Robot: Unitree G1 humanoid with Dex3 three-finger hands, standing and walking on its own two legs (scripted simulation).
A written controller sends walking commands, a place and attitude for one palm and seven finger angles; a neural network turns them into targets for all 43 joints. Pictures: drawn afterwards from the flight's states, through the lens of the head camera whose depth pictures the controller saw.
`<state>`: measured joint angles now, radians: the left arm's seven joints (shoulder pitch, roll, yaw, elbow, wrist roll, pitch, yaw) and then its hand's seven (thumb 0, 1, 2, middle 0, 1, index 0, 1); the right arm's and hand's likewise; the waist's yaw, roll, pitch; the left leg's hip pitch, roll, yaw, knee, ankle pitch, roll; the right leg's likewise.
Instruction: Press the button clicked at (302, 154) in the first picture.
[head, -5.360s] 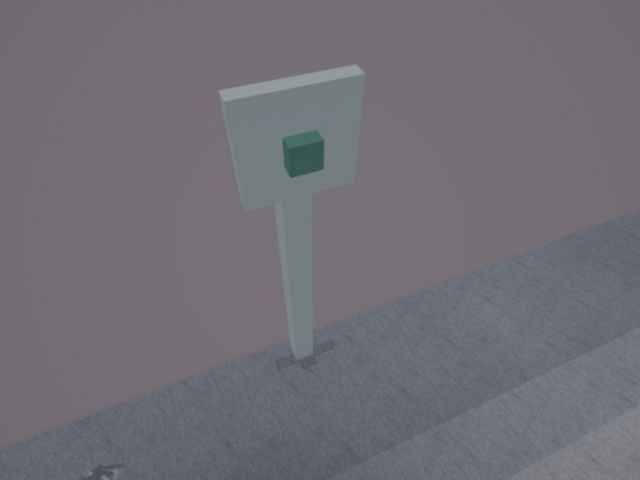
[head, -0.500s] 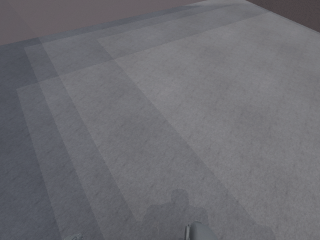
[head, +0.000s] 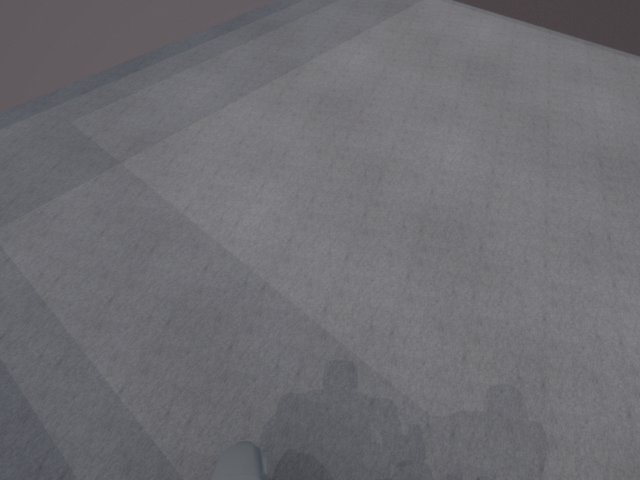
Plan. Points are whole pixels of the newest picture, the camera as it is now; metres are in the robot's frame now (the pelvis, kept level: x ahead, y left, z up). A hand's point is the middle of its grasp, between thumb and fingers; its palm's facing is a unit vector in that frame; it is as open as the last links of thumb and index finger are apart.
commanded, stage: turn to face it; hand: left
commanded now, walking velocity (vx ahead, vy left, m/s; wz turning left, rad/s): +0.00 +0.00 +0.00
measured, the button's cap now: out of the picture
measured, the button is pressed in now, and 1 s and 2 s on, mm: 0 0 0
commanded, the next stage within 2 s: none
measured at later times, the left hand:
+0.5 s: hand (152, 447) +0.18 +0.27 -0.17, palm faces +0.18 -0.97 -0.17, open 7.4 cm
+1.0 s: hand (170, 477) +0.14 +0.22 -0.13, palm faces +0.45 -0.84 -0.31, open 7.4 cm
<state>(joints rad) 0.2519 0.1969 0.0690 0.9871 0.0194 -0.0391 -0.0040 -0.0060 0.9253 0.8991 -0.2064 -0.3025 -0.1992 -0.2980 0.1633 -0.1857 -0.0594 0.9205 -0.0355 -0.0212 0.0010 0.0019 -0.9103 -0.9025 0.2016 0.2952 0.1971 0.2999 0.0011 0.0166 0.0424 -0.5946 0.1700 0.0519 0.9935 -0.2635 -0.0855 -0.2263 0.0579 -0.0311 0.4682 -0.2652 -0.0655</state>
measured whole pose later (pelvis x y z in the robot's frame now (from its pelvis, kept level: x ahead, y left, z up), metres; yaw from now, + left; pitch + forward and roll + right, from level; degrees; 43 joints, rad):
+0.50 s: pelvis +0.13 +0.07 +0.01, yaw +8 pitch +1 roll -2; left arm 0.17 0.19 0.07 0.99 0.02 0.03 0.02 0.00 0.90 0.90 -0.20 -0.30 -0.20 -0.30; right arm 0.26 -0.17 -0.05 1.01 -0.02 0.01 -0.02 -0.01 -0.93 -0.90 0.21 0.30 0.20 0.30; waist -0.01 -0.03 0.03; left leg -0.29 -0.06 0.00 0.42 -0.15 0.09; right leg -0.48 -0.07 0.01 1.05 -0.35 0.09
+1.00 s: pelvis +0.14 -0.01 +0.01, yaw +27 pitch -1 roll +3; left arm 0.19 0.18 0.03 0.89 0.01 0.01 0.03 0.00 0.90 0.90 -0.21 -0.30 -0.20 -0.30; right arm 0.23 -0.28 -0.11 0.94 -0.03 0.08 0.02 0.00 -0.91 -0.90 0.20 0.30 0.20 0.30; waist -0.04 0.04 0.05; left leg -0.54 0.00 -0.01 1.17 -0.36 -0.08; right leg -0.18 -0.07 -0.10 0.49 -0.30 -0.03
